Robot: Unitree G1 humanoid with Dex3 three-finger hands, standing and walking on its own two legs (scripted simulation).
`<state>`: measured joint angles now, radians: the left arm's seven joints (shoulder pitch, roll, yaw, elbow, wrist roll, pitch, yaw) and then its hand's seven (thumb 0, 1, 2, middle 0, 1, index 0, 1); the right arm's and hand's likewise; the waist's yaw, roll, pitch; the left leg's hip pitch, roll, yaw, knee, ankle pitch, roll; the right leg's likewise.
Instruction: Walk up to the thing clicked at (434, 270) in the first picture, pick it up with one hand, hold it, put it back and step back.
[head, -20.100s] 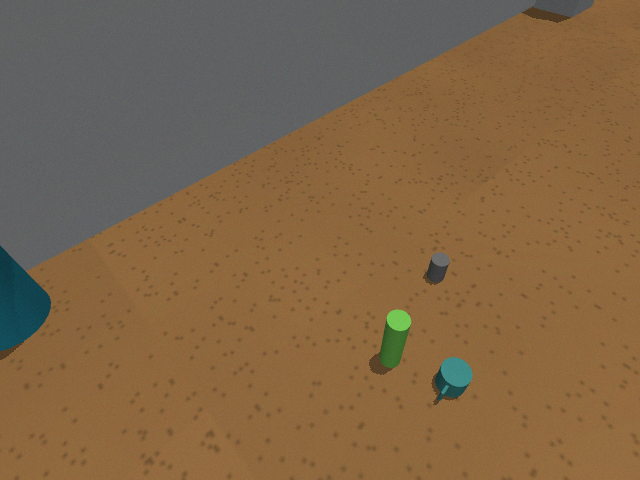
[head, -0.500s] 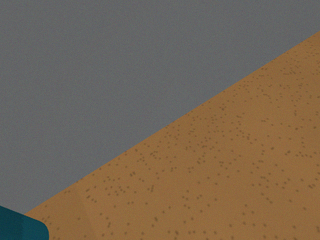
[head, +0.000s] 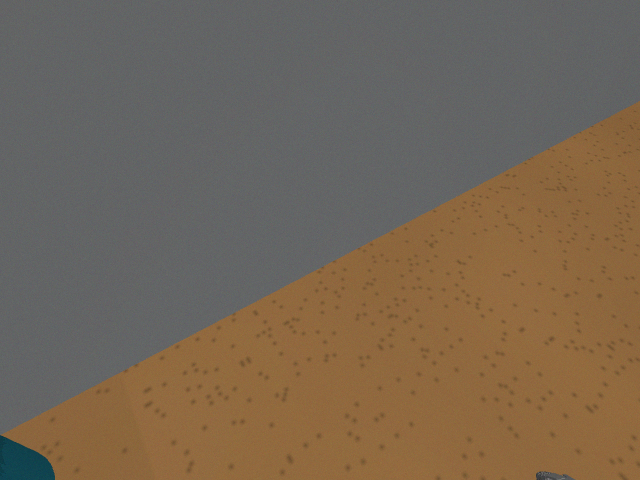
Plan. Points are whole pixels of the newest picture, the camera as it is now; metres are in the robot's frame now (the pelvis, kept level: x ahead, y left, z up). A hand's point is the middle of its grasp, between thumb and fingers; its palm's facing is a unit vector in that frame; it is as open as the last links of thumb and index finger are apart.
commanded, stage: walk up
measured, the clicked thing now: out of the picture +0.12 -0.74 -0.72
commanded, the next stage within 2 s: stand in 0.24 s
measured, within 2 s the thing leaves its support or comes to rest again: neither
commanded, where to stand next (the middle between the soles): +0.04 -0.02 m, yaw -1 degrees
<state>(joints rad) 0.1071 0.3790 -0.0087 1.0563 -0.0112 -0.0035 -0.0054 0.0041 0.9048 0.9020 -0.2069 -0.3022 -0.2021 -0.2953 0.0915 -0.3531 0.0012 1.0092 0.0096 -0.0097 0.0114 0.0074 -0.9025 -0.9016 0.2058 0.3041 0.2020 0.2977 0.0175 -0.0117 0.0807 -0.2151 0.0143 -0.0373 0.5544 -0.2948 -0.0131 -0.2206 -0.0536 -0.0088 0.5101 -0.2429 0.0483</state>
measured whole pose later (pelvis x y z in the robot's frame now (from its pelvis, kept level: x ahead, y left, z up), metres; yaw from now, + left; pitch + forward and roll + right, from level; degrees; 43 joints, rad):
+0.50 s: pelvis -0.01 -0.02 +0.01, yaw +0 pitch -3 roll +0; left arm 0.10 0.35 0.00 1.17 0.01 -0.01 -0.01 0.00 0.90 0.90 -0.21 -0.30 -0.20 -0.30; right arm 0.10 -0.36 -0.01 1.14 -0.01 0.00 0.02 0.01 -0.90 -0.90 0.20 0.30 0.20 0.30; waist 0.00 0.02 0.07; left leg -0.13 0.03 -0.05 0.35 -0.17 -0.05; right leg -0.16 -0.04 -0.02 0.37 -0.16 0.02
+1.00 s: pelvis +0.00 -0.02 +0.01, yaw +0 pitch -2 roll +0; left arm 0.09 0.36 0.00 1.14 0.01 -0.01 -0.01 0.00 0.90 0.90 -0.21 -0.30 -0.20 -0.30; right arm 0.12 -0.36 0.00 1.14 -0.01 0.00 0.02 0.01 -0.90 -0.90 0.20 0.30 0.20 0.30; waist -0.01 0.01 0.06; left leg -0.13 0.04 -0.04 0.35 -0.18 -0.05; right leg -0.16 -0.03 -0.02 0.36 -0.16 0.02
